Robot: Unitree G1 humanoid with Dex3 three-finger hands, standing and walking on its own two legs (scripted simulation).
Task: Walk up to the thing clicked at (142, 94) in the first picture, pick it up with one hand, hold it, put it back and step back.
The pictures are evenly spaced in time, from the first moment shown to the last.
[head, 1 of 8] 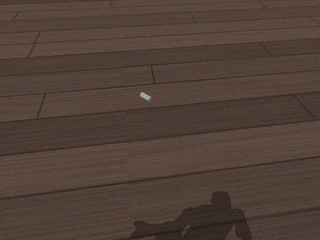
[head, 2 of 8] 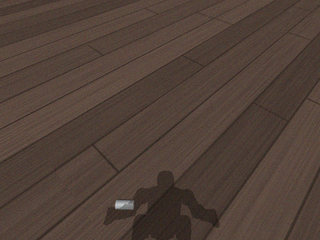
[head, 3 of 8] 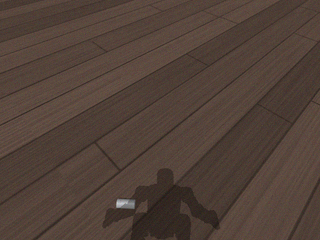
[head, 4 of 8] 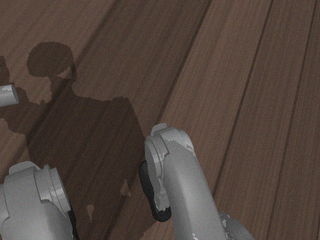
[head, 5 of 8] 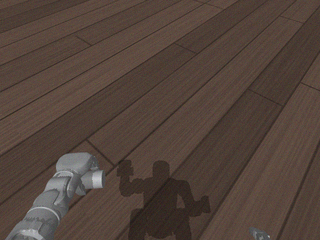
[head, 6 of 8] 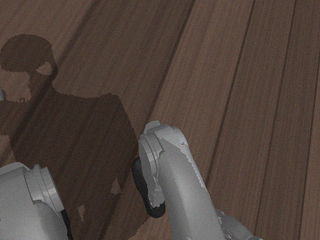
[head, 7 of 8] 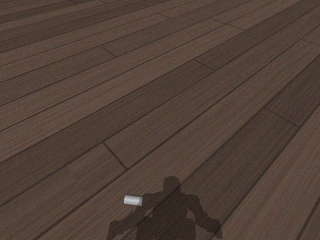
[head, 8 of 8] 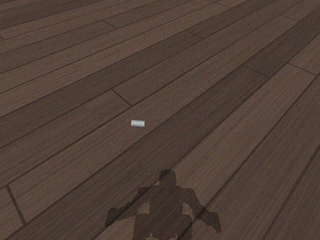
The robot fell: no
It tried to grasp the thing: yes
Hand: left
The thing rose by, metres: 0.66
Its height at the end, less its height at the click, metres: +0.00
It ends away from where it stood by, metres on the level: 0.01
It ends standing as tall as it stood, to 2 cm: yes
